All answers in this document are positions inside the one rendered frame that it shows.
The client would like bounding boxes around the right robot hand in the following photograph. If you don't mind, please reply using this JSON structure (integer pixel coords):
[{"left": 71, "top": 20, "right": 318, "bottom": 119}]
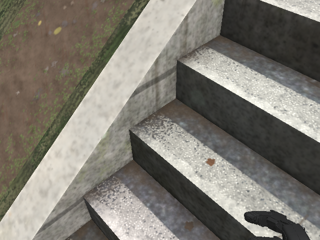
[{"left": 244, "top": 210, "right": 310, "bottom": 240}]

